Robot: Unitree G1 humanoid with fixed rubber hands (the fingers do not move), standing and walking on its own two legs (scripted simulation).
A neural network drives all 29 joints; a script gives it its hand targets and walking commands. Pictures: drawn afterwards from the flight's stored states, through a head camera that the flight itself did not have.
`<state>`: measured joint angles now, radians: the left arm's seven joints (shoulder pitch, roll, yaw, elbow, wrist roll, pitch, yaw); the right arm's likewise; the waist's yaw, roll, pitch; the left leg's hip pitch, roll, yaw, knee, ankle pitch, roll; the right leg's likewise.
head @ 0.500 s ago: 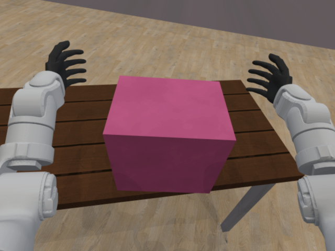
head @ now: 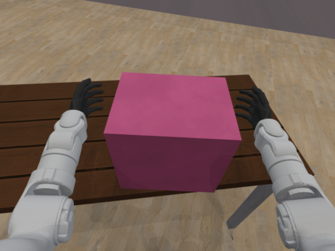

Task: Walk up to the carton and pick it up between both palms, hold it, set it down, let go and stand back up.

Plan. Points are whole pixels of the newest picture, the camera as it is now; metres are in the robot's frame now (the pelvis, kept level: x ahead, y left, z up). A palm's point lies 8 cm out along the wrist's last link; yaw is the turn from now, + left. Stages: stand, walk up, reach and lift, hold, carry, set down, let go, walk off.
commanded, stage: reach and lift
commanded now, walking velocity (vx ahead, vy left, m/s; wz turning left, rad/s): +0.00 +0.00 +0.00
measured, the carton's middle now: (170, 135) +0.39 +0.02 +0.05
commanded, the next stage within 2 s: none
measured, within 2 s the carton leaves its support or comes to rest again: neither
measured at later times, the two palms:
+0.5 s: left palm (93, 113) +0.39 +0.21 +0.11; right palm (250, 118) +0.41 -0.17 +0.11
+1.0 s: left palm (99, 117) +0.39 +0.20 +0.10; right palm (243, 118) +0.41 -0.15 +0.11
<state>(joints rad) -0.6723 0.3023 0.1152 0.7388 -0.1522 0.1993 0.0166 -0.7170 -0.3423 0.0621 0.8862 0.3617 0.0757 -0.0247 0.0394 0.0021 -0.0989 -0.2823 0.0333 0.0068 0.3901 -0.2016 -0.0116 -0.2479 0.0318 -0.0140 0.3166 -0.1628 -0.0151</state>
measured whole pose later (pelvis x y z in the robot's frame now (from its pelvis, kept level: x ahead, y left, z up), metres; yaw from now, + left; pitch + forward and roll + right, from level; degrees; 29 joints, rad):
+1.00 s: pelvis -0.01 +0.00 +0.00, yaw +0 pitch +8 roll -1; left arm -0.74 0.15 0.14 0.93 -0.05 0.00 0.10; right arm -0.81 -0.20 0.01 1.05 0.29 -0.02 -0.13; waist 0.04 -0.01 -0.14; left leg -0.36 0.04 0.01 0.42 -0.20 -0.01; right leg -0.32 0.04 -0.01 0.34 -0.15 -0.02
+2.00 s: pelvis +0.01 +0.01 +0.00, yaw +0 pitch +0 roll +0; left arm -0.61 0.03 0.37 0.70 0.21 0.04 -0.03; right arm -0.68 -0.07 -0.31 0.86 -0.13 -0.03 0.01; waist 0.02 -0.04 -0.03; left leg -0.11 0.01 0.02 0.29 -0.18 0.00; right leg -0.09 0.01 0.00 0.25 -0.15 0.00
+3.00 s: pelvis -0.01 +0.00 +0.00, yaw +2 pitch -4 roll +0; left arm -0.68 0.08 0.31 0.45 0.19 0.43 -0.04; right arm -0.74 -0.12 -0.16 0.79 0.08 0.16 -0.07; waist -0.03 -0.06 -0.05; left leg -0.08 0.01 0.00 0.29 -0.15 0.00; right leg -0.05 0.01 -0.04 0.25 -0.14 -0.01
